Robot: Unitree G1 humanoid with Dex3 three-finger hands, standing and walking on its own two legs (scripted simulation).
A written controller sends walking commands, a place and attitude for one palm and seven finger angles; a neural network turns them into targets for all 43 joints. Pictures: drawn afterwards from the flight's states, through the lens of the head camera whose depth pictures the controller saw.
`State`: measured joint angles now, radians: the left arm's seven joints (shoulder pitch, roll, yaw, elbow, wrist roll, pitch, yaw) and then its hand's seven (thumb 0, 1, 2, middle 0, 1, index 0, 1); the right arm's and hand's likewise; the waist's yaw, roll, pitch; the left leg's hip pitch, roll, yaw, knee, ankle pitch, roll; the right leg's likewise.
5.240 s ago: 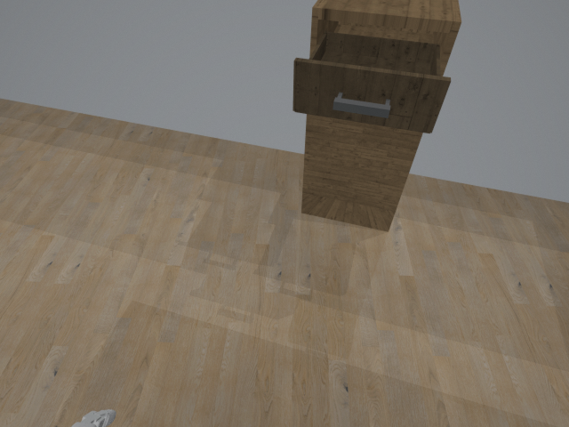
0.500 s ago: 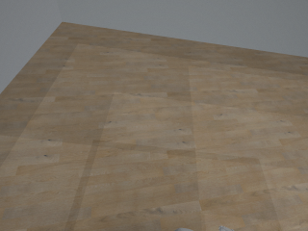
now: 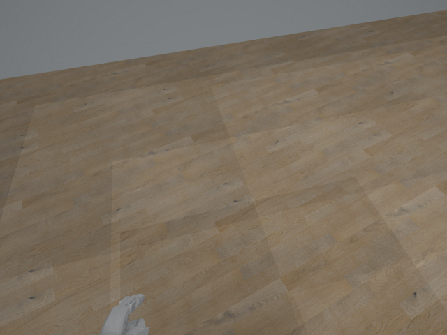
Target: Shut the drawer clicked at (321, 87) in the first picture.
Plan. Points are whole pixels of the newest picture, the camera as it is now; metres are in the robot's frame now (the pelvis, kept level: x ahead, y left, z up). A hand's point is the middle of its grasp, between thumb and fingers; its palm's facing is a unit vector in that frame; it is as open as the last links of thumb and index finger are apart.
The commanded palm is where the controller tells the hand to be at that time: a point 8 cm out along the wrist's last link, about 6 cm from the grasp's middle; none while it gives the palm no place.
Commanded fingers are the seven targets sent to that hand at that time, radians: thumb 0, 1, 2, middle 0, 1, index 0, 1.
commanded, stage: turn to face it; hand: left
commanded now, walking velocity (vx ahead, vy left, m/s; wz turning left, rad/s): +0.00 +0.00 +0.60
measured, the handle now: out of the picture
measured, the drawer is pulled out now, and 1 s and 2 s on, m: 0.29 0.29 0.29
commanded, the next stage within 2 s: none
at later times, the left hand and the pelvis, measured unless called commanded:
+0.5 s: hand out of the picture -0.03 +0.26 -0.17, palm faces +0.33 -0.92 -0.23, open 7.3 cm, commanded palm none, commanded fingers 0.00 0.90 0.90 -0.20 -0.30 -0.20 -0.30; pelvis -0.02 +0.04 +0.01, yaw +16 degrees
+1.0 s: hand out of the picture -0.08 +0.18 -0.13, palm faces +0.57 -0.77 -0.29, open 7.3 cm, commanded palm none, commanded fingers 0.00 0.90 0.90 -0.20 -0.30 -0.20 -0.30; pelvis -0.04 -0.04 +0.01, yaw +34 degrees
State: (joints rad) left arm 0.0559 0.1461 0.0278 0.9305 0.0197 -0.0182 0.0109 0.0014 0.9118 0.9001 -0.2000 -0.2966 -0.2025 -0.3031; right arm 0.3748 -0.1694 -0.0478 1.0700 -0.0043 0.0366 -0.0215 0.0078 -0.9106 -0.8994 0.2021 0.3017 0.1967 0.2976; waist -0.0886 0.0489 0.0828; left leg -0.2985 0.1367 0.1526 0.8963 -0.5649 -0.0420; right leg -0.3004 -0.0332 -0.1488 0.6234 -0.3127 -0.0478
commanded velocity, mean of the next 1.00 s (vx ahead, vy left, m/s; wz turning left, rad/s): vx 0.00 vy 0.00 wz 0.60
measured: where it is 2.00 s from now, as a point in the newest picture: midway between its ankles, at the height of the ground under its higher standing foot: outside the picture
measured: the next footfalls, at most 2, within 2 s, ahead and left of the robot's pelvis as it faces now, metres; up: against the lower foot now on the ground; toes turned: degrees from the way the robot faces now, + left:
left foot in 0.34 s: +0.03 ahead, +0.13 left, +0.00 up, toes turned +21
right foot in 0.88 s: +0.04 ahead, -0.12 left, +0.00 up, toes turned +28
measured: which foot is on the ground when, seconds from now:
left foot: up 0.00-0.32, down 0.34-0.88, up 0.90-1.00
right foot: down 0.00-0.34, up 0.36-0.86, down 0.88-1.00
